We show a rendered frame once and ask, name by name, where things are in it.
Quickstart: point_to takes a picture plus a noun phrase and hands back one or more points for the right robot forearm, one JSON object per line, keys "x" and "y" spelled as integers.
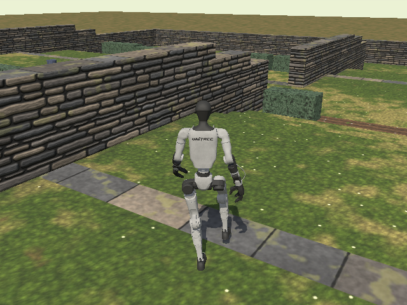
{"x": 234, "y": 172}

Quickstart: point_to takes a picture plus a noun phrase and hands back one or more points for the left robot hand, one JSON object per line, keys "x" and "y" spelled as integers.
{"x": 178, "y": 174}

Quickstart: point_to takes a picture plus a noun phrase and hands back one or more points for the robot right upper arm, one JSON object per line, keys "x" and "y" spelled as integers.
{"x": 226, "y": 145}

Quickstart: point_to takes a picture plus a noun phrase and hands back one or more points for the robot left foot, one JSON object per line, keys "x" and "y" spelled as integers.
{"x": 201, "y": 264}

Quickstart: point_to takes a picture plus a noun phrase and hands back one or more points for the robot left upper arm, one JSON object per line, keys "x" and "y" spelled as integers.
{"x": 180, "y": 143}

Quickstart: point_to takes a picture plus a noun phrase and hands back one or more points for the right robot hand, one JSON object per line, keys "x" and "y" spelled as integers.
{"x": 240, "y": 192}

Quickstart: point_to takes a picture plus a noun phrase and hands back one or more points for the left robot forearm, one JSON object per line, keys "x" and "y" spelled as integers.
{"x": 176, "y": 164}

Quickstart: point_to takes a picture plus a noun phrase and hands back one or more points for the right robot thigh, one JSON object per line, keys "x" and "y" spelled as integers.
{"x": 219, "y": 185}

